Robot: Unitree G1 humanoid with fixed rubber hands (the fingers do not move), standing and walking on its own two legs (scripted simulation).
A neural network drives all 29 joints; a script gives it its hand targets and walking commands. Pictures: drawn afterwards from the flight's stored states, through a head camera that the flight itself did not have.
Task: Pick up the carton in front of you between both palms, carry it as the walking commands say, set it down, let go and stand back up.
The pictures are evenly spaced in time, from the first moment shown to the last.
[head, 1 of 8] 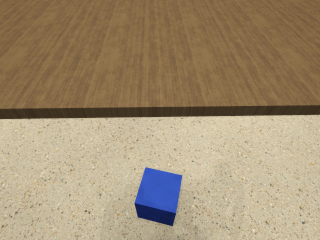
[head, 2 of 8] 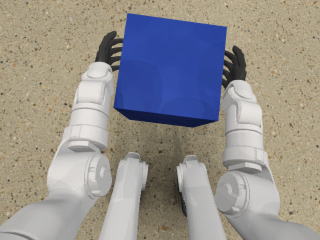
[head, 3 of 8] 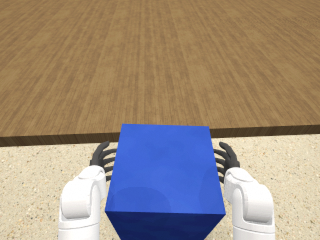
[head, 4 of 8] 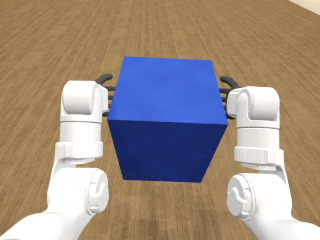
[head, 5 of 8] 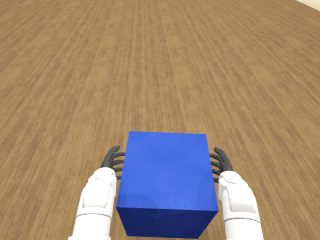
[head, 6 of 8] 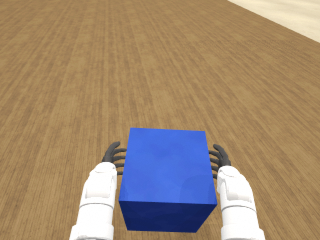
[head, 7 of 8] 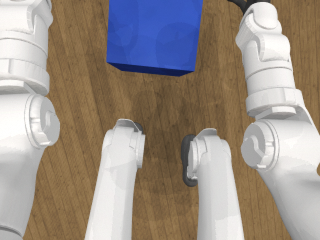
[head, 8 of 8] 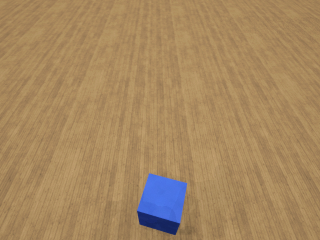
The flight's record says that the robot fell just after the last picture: no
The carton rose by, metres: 0.89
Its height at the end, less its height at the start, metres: +0.12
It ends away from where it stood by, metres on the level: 3.26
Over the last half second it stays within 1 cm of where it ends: yes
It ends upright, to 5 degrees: yes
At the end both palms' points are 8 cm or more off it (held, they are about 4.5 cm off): yes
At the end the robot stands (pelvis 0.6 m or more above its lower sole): yes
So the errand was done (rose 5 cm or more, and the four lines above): yes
